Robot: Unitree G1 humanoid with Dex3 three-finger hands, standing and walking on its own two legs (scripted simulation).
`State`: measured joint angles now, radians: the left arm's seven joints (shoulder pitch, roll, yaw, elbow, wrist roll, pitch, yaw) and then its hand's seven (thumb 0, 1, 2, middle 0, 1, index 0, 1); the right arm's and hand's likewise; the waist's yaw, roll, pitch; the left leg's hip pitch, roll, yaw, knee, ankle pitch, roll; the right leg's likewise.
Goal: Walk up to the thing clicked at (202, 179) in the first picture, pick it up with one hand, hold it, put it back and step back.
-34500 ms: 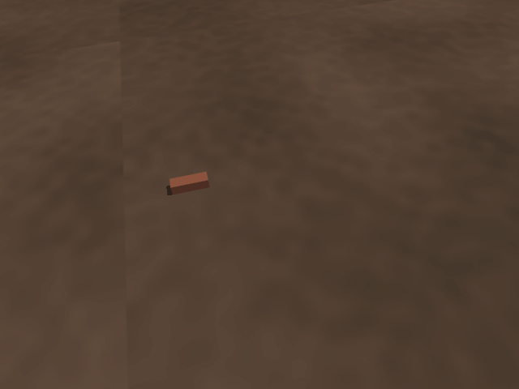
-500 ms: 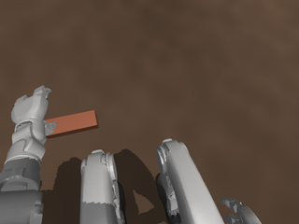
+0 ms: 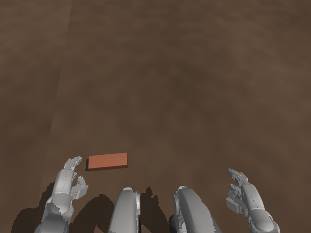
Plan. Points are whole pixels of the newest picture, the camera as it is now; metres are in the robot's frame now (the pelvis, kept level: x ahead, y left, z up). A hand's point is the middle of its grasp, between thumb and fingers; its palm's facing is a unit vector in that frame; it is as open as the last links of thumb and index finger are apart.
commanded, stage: home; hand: left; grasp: from above
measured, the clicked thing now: (108, 161) +0.48 +0.23 -0.57
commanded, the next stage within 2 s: none
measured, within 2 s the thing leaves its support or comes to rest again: neither
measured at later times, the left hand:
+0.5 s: hand (71, 194) +0.22 +0.18 +0.07, palm faces +0.11 -0.97 -0.20, open 7.4 cm
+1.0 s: hand (69, 199) +0.21 +0.18 +0.07, palm faces +0.10 -0.98 -0.19, open 7.4 cm
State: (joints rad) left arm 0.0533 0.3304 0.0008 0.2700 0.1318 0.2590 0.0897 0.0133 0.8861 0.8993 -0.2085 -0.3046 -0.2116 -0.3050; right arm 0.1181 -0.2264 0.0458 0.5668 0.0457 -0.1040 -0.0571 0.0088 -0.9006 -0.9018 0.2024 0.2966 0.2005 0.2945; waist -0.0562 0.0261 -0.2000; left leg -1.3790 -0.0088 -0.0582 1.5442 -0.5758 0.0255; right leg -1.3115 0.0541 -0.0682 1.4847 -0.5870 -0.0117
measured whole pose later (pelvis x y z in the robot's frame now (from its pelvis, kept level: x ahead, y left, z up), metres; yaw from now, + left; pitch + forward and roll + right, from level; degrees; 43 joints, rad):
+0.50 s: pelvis +0.07 -0.01 +0.12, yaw +3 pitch +12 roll -3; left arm 0.52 0.22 0.03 -0.13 -0.08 0.44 0.05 0.01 0.90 0.90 -0.20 -0.30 -0.20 -0.30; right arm 0.33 -0.23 0.05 0.51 0.03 -0.18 -0.19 0.01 -0.90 -0.90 0.20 0.30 0.20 0.29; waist -0.05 0.05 -0.19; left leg -0.72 -0.01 -0.06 1.00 -0.48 0.02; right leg -0.65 0.05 -0.05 0.93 -0.48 -0.02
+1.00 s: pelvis +0.06 +0.00 +0.12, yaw +3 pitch +10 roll -3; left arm 0.50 0.23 0.02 -0.10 -0.06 0.43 0.03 0.01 0.90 0.90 -0.20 -0.30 -0.20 -0.30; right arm 0.30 -0.22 0.05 0.52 0.01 -0.23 -0.18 0.01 -0.90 -0.90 0.20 0.30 0.20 0.29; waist -0.04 0.04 -0.15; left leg -0.69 -0.02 -0.06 0.99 -0.47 0.02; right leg -0.62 0.05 -0.05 0.92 -0.48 -0.02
